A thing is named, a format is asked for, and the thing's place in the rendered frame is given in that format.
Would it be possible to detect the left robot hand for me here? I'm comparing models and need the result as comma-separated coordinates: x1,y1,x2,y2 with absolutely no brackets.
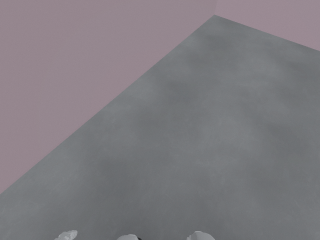
54,230,78,240

